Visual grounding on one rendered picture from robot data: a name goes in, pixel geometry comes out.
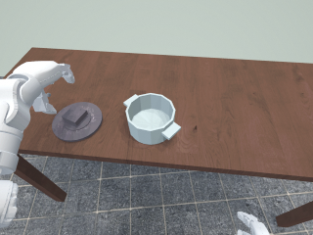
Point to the robot left hand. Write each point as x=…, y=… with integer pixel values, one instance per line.
x=46, y=72

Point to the table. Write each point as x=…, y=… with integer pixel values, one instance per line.
x=242, y=117

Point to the lid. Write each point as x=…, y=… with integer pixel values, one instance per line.
x=69, y=132

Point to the left robot forearm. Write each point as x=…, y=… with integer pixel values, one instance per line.
x=17, y=94

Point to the knob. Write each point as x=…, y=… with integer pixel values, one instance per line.
x=74, y=115

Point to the robot left upper arm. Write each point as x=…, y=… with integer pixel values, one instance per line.
x=8, y=202

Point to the pot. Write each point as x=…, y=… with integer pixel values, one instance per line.
x=151, y=118

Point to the robot right hand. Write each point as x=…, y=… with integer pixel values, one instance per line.
x=256, y=228

